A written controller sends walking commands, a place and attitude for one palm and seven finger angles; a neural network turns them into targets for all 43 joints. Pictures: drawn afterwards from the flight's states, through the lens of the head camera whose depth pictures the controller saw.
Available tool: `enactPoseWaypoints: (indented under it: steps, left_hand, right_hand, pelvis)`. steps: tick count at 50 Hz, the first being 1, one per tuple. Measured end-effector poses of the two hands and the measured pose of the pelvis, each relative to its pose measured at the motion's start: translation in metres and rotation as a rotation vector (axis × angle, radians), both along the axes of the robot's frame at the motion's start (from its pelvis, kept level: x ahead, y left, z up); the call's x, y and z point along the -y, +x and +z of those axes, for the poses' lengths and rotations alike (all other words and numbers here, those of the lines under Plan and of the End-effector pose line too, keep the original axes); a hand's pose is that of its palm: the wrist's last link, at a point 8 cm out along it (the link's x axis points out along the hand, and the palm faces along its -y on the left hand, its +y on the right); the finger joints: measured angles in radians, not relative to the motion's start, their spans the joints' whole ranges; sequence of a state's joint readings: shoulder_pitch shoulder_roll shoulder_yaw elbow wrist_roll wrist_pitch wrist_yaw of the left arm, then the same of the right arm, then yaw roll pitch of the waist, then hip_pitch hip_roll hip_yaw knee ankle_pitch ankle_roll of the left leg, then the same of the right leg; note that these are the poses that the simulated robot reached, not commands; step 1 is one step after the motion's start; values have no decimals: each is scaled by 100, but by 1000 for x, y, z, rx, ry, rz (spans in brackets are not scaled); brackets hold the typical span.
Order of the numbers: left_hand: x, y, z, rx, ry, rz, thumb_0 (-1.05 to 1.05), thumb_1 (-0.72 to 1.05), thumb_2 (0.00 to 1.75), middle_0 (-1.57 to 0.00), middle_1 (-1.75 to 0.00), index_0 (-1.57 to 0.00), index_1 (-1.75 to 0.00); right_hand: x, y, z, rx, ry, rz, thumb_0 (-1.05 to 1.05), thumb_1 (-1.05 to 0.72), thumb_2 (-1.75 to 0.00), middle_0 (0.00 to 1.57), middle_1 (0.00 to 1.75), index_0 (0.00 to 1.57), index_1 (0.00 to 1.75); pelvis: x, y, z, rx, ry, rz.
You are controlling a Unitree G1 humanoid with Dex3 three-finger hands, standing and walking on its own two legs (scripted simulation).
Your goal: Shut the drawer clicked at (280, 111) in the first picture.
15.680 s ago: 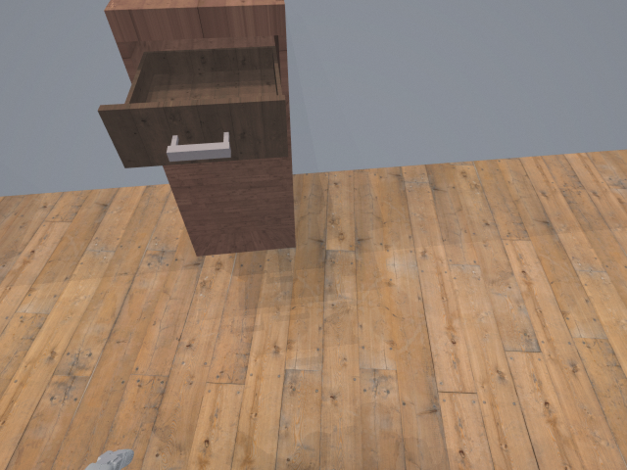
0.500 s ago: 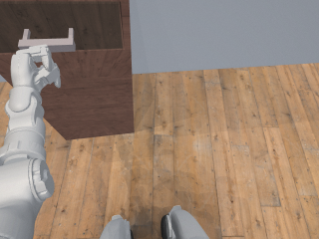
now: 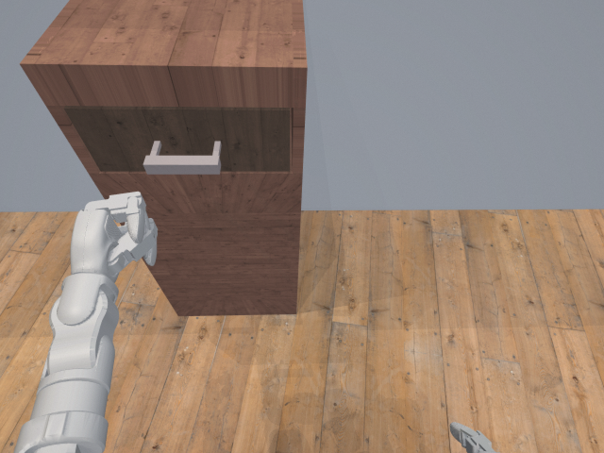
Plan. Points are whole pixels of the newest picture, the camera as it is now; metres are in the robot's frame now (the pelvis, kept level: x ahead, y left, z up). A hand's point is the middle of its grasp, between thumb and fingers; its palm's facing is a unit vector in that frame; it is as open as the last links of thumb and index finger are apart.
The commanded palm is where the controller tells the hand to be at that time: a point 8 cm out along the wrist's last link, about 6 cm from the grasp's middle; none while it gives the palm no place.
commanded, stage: draw the hand back to the body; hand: left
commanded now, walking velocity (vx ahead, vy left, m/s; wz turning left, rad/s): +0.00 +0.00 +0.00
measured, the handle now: (185, 155) +0.57 +0.21 +0.03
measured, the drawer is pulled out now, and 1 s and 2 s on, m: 0.00 0.00 0.00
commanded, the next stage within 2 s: step back with the hand held close in 0.98 s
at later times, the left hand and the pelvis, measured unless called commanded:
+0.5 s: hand (63, 329) +0.22 +0.22 +0.16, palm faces +0.36 -0.89 -0.27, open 3.3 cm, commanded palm +0.17 +0.26 +0.17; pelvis -0.03 -0.02 +0.03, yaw +2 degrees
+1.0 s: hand out of the picture +0.14 +0.22 +0.19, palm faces +0.46 -0.80 -0.38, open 3.3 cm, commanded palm +0.09 +0.25 +0.21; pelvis -0.03 -0.03 +0.03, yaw +2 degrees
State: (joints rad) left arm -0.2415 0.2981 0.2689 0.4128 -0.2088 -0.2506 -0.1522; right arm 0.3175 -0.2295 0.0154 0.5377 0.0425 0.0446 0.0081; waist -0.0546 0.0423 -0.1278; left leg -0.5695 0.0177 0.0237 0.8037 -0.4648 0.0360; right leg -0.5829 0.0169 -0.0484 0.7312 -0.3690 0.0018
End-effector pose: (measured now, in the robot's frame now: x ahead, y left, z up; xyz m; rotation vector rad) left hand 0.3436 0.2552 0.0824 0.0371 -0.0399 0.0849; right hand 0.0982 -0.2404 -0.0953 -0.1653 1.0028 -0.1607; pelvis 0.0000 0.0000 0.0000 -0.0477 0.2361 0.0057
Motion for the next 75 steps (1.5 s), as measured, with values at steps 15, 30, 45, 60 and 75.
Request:
enactPoseWaypoints:
  steps: [15,30,45,60,75]
  left_hand:
    - [3,-101,45,-56,183,149,1,90,90,-140,-160,-140,-160]
    - [1,-189,96,46,286,293,1,90,90,-140,-160,-141,-160]
    - [5,-255,136,123,437,366,1,90,90,-141,-160,-141,-160]
    - [-1,-235,140,175,461,354,1,89,90,-141,-160,-141,-160]
    - [-20,-240,120,64,511,228,1,89,90,-140,-160,-141,-160]
  right_hand:
    - [-6,56,43,268,-9,89,1,-90,-90,20,30,20,30]
    - [-9,54,53,325,23,155,1,-90,-90,20,30,20,30]
    - [0,52,50,368,32,153,2,-90,-90,20,30,20,30]
    - [4,53,54,355,6,145,1,-90,-90,20,30,20,30]
    - [6,18,53,209,-74,47,1,-90,-90,20,30,20,30]
  pelvis:
    - [10,-21,20,187,36,15]
    - [22,-29,33,300,46,23]
    - [30,-30,33,322,43,28]
    - [30,-28,33,291,35,29]
    - [5,-49,32,217,40,15]
